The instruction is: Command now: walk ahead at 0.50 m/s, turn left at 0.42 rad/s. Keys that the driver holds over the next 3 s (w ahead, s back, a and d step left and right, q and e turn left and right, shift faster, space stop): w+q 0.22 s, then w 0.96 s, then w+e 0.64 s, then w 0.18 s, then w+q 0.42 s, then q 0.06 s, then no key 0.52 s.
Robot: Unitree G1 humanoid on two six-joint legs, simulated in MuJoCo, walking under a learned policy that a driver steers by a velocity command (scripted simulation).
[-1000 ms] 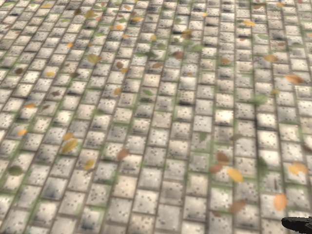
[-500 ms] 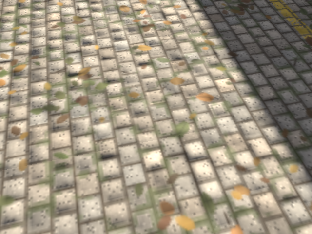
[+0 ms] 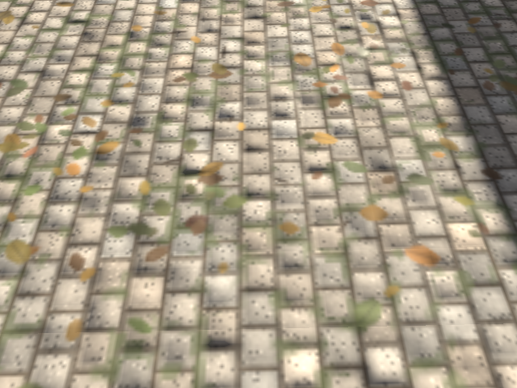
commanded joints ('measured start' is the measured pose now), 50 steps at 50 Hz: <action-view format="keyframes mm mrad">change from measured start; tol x32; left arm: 1 -61 154 35 -58 -8 -16 13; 50 -55 159 12 -7 -23 -11 -8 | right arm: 1 -75 -12 8 -79 -6 -11 19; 38 328 19 17 -50 -20 -25 -21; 50 -6 -36 1 -112 -22 -30 -18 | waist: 1 1 -81 62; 13 -169 85 -392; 50 -26 -105 -3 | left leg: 1 45 4 39 -139 115 14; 10 481 -180 185 -304 -126 180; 13 1085 232 -721 -586 -350 423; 20 537 84 -186 -672 176 316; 36 713 53 -41 -320 466 157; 39 -11 -159 -90 419 -562 58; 50 34 25 20 -38 -62 -2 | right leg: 1 -76 -279 43 -132 284 -123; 10 45 -276 -65 487 919 -22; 12 -631 15 77 1160 -336 87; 13 -719 -32 279 1201 -335 56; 33 -595 -104 197 265 229 24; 36 -227 -50 143 239 194 -48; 38 411 -428 814 179 -27 -286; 50 -129 -233 313 -112 257 -186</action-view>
